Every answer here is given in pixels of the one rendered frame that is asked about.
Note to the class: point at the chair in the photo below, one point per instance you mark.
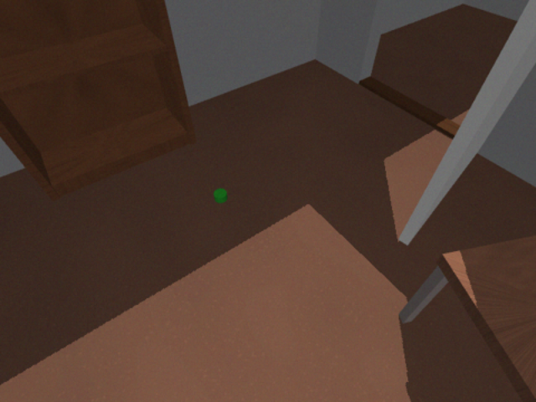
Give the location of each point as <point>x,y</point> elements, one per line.
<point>496,284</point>

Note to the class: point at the tin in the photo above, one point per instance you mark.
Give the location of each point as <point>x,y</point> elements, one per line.
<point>220,195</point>

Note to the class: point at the bookshelf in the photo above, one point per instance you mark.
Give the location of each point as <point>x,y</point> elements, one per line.
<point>89,88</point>

